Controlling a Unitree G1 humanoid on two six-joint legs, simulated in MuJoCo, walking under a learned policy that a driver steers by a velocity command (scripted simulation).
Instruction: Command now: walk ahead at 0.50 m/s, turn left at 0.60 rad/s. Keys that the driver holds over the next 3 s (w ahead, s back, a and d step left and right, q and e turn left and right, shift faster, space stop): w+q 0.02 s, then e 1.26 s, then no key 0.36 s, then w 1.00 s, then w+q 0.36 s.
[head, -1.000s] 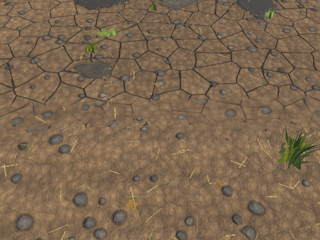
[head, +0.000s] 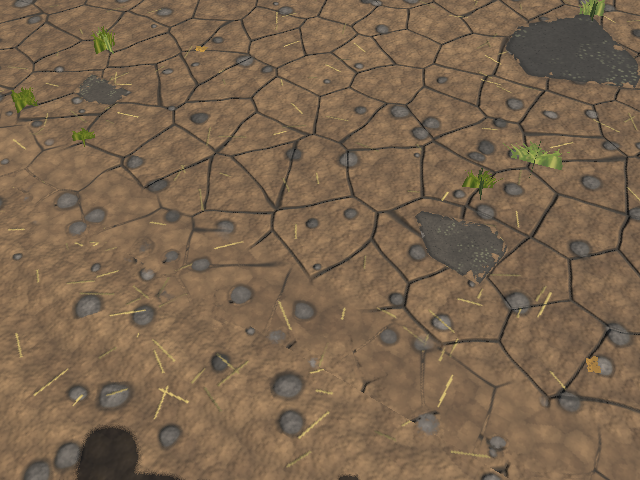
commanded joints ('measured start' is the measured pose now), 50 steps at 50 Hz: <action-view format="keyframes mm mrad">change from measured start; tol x16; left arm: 1 -72 161 34 -72 -4 -9 8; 11 157 29 -44 -21 1 17 -13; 30 -53 104 24 -134 -9 156 -5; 33 -27 317 71 -176 12 141 22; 50 -134 220 50 -258 -14 129 41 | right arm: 1 -59 -14 5 -79 -1 -17 18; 6 -159 3 15 -125 -17 -40 39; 10 198 -188 -46 -28 -70 -46 7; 19 -131 -77 -7 -14 -61 -35 -6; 50 -142 -72 -20 64 -15 4 -29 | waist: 1 -10 -111 4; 8 -94 -155 -58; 12 -162 100 -543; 16 -39 70 -168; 30 -13 59 -114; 33 -51 -420 -29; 37 -61 -175 -100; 50 -40 -212 -121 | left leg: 1 -3 12 21 -148 149 3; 8 339 -121 118 -504 141 79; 9 537 -116 114 -561 320 104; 11 1130 393 -382 -398 1111 368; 18 398 185 13 -710 366 249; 28 483 250 109 -692 87 205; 31 457 180 179 -510 -14 95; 34 16 -111 75 169 -555 -74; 40 61 -97 6 161 -210 -55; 50 246 -144 -15 -264 -205 -80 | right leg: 1 29 -259 87 -124 288 -137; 9 39 -199 65 288 725 -46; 10 -169 -132 49 550 341 9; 11 -451 -15 141 898 -522 75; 12 -446 -40 280 978 -536 75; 30 -196 -74 57 342 -44 10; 31 -138 -51 76 246 30 -23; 33 -2 -398 638 67 534 -272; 40 -28 -244 435 82 447 -190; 50 -75 -201 565 102 274 -200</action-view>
